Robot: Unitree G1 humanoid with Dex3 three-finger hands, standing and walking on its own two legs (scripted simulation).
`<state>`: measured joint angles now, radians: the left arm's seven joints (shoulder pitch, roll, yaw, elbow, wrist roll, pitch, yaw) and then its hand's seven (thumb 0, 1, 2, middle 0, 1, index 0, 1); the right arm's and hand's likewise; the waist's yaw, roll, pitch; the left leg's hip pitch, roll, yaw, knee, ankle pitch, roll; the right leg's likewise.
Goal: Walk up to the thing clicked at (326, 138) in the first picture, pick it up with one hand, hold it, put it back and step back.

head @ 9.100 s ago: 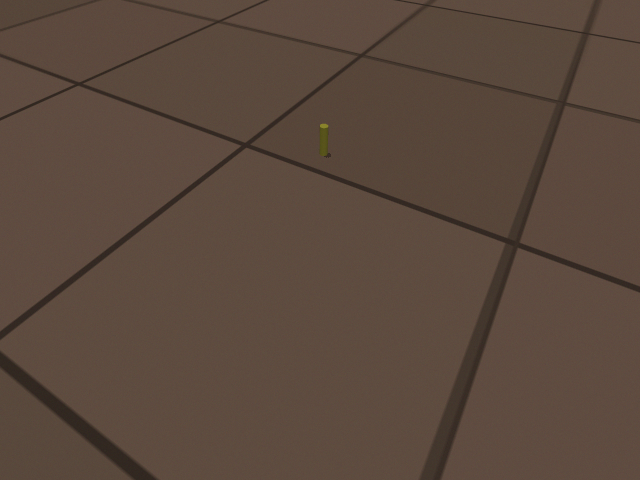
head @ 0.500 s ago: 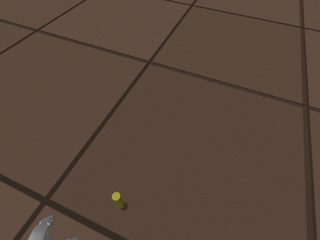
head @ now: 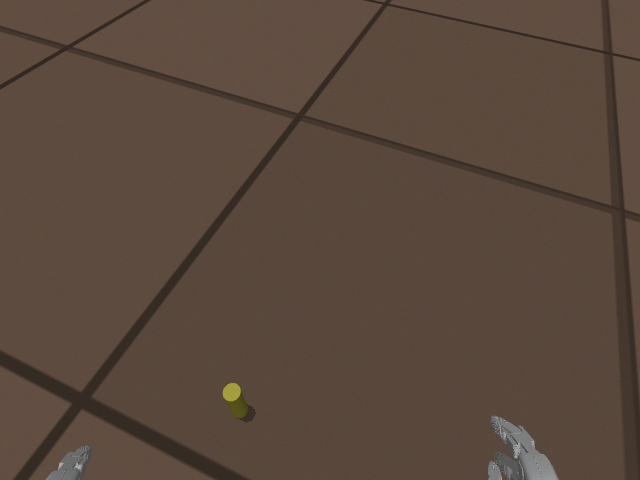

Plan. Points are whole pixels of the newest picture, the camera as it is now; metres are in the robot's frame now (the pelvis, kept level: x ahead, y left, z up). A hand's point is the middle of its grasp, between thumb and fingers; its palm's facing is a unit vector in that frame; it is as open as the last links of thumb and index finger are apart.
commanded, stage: go down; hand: left
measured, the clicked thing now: (236, 401) +0.41 +0.19 -0.63
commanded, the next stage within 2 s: none
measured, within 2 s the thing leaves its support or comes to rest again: neither
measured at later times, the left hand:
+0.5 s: hand out of the picture +0.14 +0.27 -0.14, palm faces +0.08 -0.94 -0.33, open 17.3 cm
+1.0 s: hand (111, 431) +0.26 +0.33 -0.23, palm faces +0.12 -0.97 -0.21, open 17.0 cm
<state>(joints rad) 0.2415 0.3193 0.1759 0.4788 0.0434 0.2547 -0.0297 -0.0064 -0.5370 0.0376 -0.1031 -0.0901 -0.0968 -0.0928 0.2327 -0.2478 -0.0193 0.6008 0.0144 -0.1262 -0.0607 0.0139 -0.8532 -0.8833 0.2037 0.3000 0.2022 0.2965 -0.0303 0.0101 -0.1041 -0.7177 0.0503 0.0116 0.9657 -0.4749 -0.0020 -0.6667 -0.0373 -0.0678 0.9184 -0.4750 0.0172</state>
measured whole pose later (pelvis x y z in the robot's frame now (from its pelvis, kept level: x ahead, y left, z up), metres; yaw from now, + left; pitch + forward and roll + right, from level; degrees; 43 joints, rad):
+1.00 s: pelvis -0.06 +0.00 -0.17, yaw -2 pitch +31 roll -4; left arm -0.23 0.56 0.54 0.84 -0.11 -0.29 -0.40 -0.01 -0.44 0.10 -0.06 -0.08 -0.05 -0.09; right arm 0.15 -0.29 0.01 0.64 -0.01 -0.18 -0.04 0.01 -0.91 -0.90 0.20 0.30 0.20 0.30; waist -0.04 0.00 -0.18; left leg -1.60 0.07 -0.03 1.71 -0.65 0.01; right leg -1.54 -0.04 -0.06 1.67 -0.66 0.01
